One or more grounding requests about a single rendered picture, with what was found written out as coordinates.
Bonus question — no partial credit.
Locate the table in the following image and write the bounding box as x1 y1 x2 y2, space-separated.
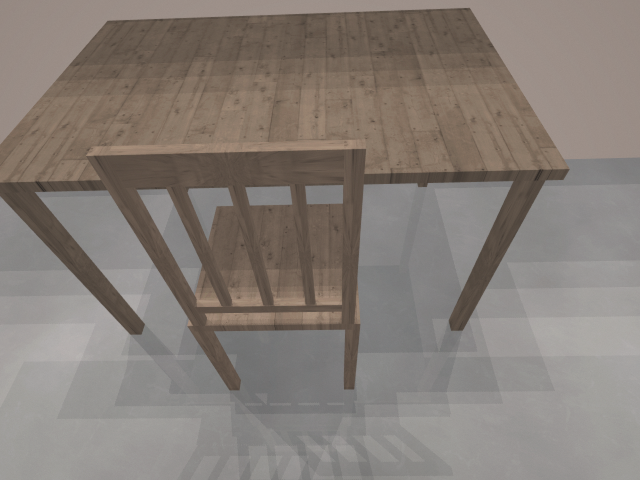
0 8 570 335

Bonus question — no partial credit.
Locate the chair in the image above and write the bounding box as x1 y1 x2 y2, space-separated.
86 139 366 390

